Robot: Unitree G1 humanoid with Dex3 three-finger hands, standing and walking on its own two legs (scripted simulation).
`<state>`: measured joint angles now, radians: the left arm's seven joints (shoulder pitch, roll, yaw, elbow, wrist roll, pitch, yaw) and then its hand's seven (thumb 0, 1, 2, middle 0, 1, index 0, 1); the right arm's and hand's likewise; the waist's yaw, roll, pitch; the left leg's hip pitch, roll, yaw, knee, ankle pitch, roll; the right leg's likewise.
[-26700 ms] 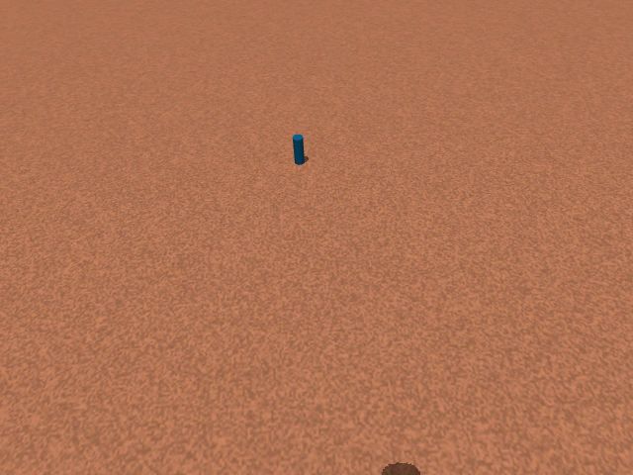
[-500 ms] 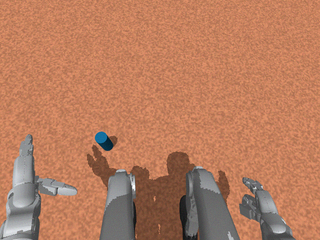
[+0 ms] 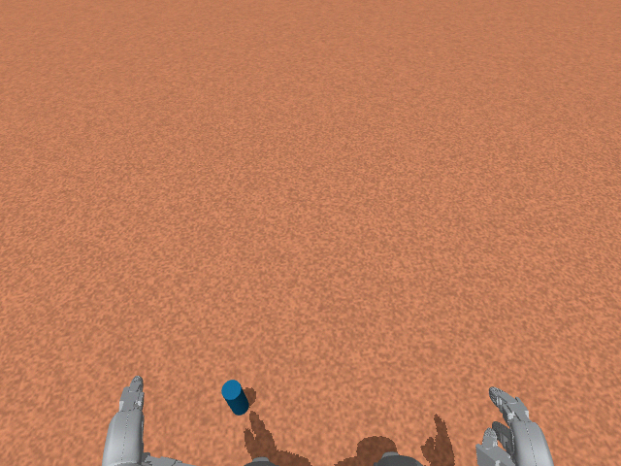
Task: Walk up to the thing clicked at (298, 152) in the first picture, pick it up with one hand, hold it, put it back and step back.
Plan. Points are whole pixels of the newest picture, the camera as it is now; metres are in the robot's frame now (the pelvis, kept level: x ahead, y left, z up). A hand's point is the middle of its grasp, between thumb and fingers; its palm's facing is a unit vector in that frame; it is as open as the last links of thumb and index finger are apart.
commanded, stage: home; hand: left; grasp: from the side
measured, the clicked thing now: (236, 398) +0.41 +0.22 -0.63
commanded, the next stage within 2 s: stand in 1.80 s
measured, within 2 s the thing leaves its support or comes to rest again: neither
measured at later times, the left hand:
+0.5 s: hand (176, 454) +0.17 +0.18 -0.03, palm faces +0.12 -0.95 -0.29, open 17.7 cm
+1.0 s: hand out of the picture +0.15 +0.17 -0.03, palm faces +0.12 -0.95 -0.29, open 17.6 cm
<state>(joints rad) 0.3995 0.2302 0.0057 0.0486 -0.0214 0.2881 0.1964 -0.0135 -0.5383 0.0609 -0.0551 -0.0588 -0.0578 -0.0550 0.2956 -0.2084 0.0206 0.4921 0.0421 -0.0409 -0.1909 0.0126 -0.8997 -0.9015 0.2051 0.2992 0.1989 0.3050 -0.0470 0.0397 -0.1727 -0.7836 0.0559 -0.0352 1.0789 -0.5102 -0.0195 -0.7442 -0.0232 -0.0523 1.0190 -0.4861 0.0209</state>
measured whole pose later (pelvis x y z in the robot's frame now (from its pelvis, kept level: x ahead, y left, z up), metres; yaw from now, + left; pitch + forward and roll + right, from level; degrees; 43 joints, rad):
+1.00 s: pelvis -0.01 -0.01 +0.02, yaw +1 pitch +6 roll -1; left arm 0.46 0.20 -0.01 0.01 -0.01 0.26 0.14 -0.02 -0.57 0.04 -0.05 -0.06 -0.05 -0.05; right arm 0.29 -0.21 0.02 0.51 0.01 -0.13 -0.18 0.02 -0.90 -0.90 0.20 0.30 0.20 0.30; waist -0.02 0.04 -0.10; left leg -0.62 0.06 -0.04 0.95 -0.44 -0.04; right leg -0.60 -0.02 -0.06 0.92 -0.43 0.00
